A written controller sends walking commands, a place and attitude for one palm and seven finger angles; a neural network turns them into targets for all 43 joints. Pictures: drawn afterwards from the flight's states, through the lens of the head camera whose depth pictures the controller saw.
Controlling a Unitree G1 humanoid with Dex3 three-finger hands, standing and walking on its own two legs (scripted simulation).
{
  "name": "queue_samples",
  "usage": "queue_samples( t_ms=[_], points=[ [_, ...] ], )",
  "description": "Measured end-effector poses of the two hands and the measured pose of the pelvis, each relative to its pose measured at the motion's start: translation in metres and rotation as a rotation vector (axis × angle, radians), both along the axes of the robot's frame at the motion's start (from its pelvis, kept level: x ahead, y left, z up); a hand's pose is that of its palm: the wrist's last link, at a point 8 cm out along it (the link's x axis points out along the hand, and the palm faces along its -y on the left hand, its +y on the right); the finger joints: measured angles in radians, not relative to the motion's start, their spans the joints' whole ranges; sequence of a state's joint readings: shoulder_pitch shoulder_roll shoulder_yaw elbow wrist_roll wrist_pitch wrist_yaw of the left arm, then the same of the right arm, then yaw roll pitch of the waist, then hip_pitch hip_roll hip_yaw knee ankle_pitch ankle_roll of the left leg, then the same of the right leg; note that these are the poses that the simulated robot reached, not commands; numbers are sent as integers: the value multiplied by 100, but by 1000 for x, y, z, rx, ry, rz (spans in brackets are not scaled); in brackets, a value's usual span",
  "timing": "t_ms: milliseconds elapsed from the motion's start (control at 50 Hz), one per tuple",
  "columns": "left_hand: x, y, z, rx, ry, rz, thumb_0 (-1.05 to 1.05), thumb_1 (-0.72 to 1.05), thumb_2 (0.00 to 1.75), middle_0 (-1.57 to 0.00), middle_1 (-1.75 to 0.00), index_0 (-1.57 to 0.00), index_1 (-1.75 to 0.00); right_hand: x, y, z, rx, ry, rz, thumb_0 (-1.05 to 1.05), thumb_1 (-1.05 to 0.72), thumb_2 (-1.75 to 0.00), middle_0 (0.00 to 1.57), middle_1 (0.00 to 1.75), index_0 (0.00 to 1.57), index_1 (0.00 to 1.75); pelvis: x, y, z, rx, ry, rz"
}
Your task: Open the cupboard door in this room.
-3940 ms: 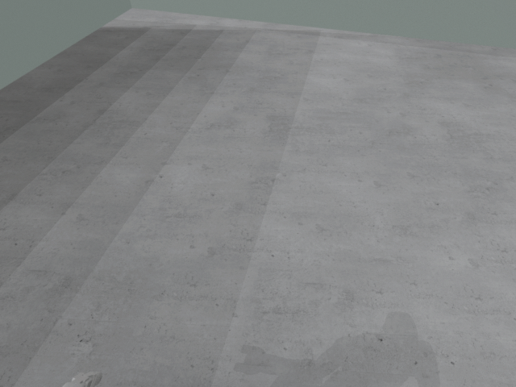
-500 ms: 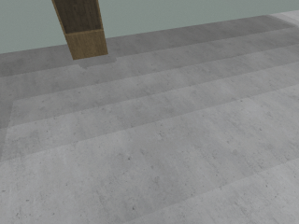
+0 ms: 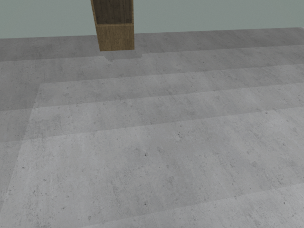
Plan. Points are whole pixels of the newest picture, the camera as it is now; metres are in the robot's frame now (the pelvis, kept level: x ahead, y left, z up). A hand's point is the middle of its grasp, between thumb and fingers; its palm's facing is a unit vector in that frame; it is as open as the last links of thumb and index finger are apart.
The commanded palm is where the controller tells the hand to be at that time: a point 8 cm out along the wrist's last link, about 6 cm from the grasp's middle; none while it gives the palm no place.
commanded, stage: turn or walk to find it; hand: left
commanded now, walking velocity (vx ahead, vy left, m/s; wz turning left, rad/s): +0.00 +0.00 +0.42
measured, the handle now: out of the picture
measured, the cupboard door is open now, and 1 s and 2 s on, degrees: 0 0 0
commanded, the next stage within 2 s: stand and wait in 1.58 s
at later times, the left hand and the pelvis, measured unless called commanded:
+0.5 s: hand out of the picture +0.05 +0.22 -0.14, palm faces +0.18 -0.95 -0.26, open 7.4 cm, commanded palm none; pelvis -0.03 +0.00 +0.01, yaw +10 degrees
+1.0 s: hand out of the picture -0.11 +0.23 -0.18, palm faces +0.43 -0.86 -0.26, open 7.4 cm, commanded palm none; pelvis -0.04 +0.02 +0.00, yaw +24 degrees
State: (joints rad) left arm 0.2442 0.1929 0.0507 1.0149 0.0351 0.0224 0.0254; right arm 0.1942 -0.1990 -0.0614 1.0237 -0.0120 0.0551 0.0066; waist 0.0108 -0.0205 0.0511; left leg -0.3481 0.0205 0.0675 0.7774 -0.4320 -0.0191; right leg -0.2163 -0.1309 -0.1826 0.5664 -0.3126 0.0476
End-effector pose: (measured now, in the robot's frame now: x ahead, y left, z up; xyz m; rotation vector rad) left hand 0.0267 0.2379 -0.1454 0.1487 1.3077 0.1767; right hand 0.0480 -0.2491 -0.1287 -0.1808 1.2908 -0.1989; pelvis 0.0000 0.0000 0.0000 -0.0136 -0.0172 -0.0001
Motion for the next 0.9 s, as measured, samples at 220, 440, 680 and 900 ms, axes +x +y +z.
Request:
queue_samples(
  t_ms=[220, 440, 680, 900],
  points=[
    [2, 44, 8, 9, -33, 43, 1, 90, 90, -20, -29, -20, -30, 0, 34, 15, -24, -37, 75, 0, -90, -90, 20, 30, 20, 30, -15, 27, 8, -12, 23, 58],
    [10, 34, 30, 54, -121, 84, 1, 90, 90, -19, -29, -20, -30, -11, 28, 2, 31, 6, 116, 0, -90, -90, 20, 30, 20, 30, -25, 13, 11, -2, 40, 148],
    [-52, -3, 37, 79, -96, 208, 1, 90, 90, -20, -29, -20, -30, 15, -6, -7, 42, 25, 221, 0, -91, -90, 20, 30, 20, 30, -30, -13, 10, 28, 22, 267],
    [-132, 17, 4, 26, 15, 383, 1, 90, 90, -20, -30, -20, -30, 81, 43, -1, -25, -35, 430, 0, -91, -90, 19, 30, 20, 30, -35, 17, -5, 14, 28, 390]
  ],
)
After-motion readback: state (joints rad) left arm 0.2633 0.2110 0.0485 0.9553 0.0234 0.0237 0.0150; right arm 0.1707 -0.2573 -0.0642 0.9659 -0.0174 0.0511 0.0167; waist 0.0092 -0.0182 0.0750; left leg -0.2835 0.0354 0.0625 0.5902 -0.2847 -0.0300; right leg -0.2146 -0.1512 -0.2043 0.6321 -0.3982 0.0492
